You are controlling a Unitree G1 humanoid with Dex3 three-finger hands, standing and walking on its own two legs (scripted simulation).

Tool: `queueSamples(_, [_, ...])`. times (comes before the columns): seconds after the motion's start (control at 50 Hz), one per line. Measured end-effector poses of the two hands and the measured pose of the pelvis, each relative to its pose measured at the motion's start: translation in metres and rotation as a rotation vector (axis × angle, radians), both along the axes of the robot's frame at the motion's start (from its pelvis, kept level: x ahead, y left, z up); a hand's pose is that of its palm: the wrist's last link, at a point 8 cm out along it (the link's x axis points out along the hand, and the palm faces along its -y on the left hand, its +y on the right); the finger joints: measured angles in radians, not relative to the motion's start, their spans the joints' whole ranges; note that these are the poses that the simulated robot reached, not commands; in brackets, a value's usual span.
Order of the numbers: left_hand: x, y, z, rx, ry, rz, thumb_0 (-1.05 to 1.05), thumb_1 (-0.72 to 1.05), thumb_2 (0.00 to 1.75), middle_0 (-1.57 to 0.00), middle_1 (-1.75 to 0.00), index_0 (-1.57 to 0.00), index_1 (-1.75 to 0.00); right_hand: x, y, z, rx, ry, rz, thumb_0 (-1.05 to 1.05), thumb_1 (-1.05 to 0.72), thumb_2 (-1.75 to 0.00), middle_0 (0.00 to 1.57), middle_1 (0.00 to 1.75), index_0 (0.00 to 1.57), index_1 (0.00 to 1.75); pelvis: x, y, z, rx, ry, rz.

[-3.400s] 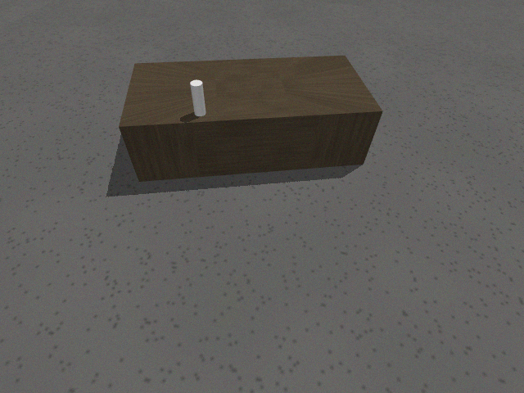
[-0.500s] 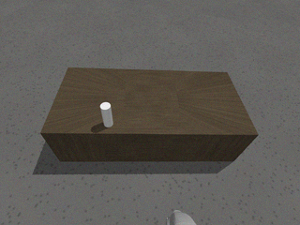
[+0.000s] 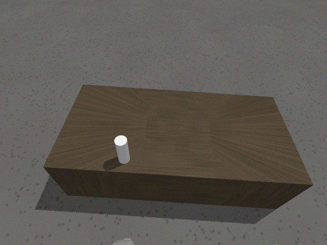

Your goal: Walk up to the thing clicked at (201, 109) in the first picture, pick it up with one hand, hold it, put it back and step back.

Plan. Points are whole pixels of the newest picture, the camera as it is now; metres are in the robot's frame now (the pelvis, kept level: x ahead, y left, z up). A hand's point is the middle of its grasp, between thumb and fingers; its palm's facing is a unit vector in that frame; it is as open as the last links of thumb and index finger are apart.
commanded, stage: walk up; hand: left
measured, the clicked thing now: (122, 150) +0.55 +0.19 -0.32
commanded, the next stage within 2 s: stand in 1.92 s
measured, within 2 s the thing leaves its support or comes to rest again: neither
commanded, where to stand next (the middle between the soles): +0.16 -0.01 m, yaw -1 degrees
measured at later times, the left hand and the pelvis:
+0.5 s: hand (77, 222) +0.20 +0.24 -0.14, palm faces -0.08 -0.92 -0.38, open 7.4 cm; pelvis +0.08 -0.02 +0.00, yaw -2 degrees
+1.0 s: hand (77, 220) +0.20 +0.24 -0.13, palm faces -0.01 -0.94 -0.34, open 7.4 cm; pelvis +0.11 -0.02 +0.02, yaw -1 degrees
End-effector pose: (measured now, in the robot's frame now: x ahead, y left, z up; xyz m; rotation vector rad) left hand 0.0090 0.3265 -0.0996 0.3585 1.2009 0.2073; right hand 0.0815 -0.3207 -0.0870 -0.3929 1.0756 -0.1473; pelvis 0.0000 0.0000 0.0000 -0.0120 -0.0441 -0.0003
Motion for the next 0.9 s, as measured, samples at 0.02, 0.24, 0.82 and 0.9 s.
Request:
queueSamples(0.02, [0.008,0.003,-0.005,-0.004,0.008,0.002,0.01,0.9,0.9,-0.2,-0.3,-0.2,-0.3,0.007,0.002,0.001,-0.012,-0.017,-0.004,0.01,-0.91,-0.89,0.2,0.3,0.2,0.3,0.006,0.004,-0.002,0.009,-0.003,-0.004])
queueSamples(0.24, [0.117,-0.001,-0.001,-0.03,-0.029,-0.059,0.01,0.91,0.9,-0.2,-0.3,-0.2,-0.3,0.02,0.01,0.017,-0.038,0.026,-0.086,0.01,-0.9,-0.89,0.2,0.3,0.21,0.3,0.062,0.008,0.013,0.018,-0.013,-0.028])
queueSamples(0.82, [0.198,-0.052,0.003,-0.067,-0.043,-0.014,0.01,0.9,0.9,-0.2,-0.3,-0.2,-0.3,0.068,0.002,-0.013,0.03,0.168,-0.125,0.01,-0.91,-0.89,0.2,0.3,0.2,0.3,0.104,-0.016,0.02,0.025,0.002,-0.02])
queueSamples(0.9, [0.193,-0.048,0.005,-0.057,-0.015,0.008,0.01,0.9,0.9,-0.2,-0.3,-0.2,-0.3,0.082,-0.002,-0.009,0.022,0.155,-0.121,0.01,-0.91,-0.89,0.2,0.3,0.2,0.3,0.108,-0.017,0.023,0.023,0.002,-0.018])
